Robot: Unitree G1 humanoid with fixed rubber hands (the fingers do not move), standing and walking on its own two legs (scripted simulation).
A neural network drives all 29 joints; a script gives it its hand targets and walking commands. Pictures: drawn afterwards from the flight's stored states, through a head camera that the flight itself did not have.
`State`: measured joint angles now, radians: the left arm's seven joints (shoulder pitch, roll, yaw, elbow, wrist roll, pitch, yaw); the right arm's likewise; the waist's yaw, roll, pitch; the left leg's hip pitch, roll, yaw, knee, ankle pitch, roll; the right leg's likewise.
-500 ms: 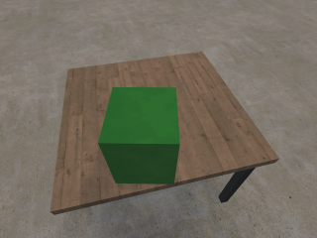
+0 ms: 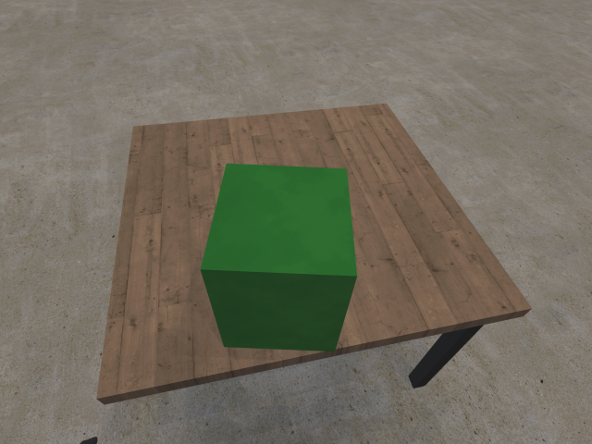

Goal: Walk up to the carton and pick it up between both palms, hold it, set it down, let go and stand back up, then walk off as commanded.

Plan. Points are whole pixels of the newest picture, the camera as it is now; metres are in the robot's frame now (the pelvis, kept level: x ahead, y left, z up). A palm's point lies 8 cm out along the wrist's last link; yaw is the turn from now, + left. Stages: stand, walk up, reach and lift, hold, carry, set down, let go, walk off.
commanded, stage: walk up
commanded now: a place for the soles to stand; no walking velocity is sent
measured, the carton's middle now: (282, 261) +0.43 +0.03 -0.04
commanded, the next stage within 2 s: none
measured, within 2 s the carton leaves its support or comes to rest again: neither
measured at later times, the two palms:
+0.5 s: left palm out of the picture +0.11 +0.31 -0.09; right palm out of the picture +0.08 -0.34 -0.07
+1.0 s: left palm out of the picture +0.11 +0.31 -0.09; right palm out of the picture +0.08 -0.34 -0.07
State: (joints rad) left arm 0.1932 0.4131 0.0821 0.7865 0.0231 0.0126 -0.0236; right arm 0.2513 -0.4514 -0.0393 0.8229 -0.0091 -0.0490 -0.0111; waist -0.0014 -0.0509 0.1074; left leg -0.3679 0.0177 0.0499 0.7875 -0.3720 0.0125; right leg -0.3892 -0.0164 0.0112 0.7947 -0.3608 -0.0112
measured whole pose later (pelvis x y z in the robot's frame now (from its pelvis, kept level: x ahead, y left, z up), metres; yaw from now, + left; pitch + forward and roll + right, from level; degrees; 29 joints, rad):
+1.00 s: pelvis +0.00 +0.00 +0.00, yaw +0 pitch -2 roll +0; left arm 0.18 0.40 0.08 0.79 0.02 0.01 -0.02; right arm 0.24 -0.45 -0.03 0.82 -0.01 -0.04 -0.01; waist 0.00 -0.04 0.11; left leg -0.37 0.02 0.05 0.75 -0.35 0.01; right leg -0.39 -0.02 0.01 0.76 -0.34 -0.01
